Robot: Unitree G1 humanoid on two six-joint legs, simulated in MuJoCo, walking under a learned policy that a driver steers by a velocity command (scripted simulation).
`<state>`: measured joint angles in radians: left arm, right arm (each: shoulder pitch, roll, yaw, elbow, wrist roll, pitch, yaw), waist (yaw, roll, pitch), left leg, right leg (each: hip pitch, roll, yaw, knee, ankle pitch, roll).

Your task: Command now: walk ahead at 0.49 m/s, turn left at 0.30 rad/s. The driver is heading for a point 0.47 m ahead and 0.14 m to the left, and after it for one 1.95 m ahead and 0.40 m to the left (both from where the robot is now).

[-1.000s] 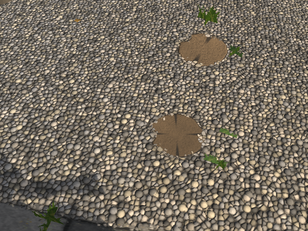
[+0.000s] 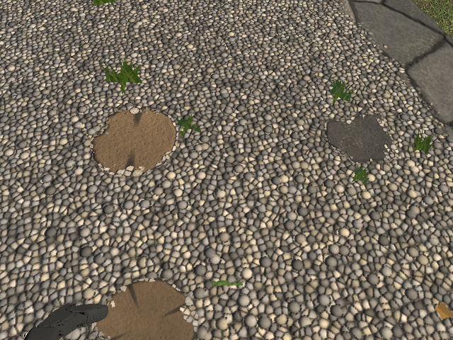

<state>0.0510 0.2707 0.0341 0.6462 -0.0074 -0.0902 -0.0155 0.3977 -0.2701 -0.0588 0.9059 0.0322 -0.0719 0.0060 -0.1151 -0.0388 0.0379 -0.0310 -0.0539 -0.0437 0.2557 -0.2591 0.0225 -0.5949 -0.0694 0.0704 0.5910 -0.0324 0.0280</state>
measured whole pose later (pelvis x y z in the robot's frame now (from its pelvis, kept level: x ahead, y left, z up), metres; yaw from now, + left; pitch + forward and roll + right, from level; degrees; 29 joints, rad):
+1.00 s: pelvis +0.51 +0.14 +0.00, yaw +26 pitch +1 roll +1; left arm 0.12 0.29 0.04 0.73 -0.02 -0.08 -0.03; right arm 0.30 -0.28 -0.04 0.78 0.00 -0.07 0.01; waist -0.06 -0.05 0.03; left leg 0.01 -0.11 -0.02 0.23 -0.25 0.09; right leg -0.66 -0.10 0.02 0.61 0.14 0.01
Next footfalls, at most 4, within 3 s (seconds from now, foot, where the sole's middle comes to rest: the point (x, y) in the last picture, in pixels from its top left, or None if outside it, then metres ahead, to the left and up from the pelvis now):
0.08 right None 0.23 -0.14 -0.78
0.60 left None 0.44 0.18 -0.78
1.16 right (165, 235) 0.81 0.14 -0.78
1.60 left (85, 193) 1.01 0.41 -0.78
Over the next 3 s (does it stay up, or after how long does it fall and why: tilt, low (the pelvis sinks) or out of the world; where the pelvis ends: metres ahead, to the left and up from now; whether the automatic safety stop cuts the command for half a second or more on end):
stays up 1.60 0.31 0.00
